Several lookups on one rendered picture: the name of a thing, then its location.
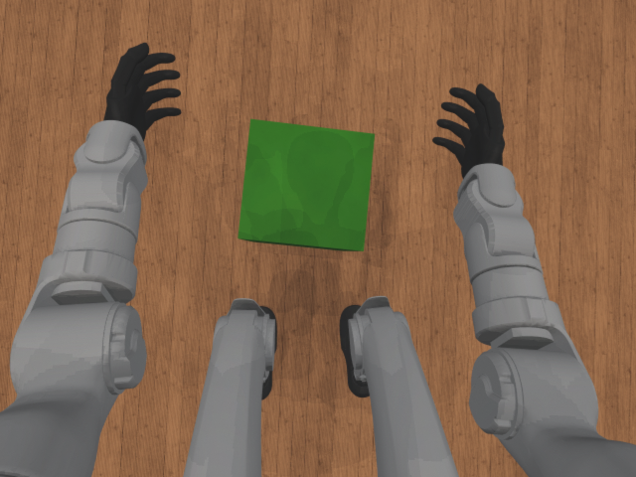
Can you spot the robot right hand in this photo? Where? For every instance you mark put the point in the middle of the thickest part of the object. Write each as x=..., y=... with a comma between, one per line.
x=483, y=141

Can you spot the robot left hand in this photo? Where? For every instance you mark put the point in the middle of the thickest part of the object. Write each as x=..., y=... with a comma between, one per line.
x=127, y=100

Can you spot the right robot upper arm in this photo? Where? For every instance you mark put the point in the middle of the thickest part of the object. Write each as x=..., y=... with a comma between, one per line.
x=542, y=407

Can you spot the left robot foot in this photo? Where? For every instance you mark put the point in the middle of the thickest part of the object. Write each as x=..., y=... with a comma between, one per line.
x=266, y=388

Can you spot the left robot shin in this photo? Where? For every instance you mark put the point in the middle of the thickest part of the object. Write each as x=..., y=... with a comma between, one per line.
x=240, y=304

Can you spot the right robot forearm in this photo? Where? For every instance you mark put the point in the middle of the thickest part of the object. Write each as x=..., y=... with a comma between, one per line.
x=513, y=309

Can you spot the carton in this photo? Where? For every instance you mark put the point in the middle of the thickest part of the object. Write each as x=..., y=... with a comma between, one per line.
x=306, y=186

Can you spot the left robot upper arm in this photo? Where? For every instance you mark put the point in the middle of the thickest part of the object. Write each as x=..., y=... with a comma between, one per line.
x=71, y=363

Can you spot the left robot forearm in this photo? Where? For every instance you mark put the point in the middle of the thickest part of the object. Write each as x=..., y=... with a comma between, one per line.
x=93, y=256

